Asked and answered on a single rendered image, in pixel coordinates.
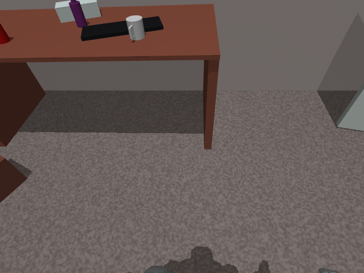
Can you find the desk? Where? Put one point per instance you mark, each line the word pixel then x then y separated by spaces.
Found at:
pixel 37 35

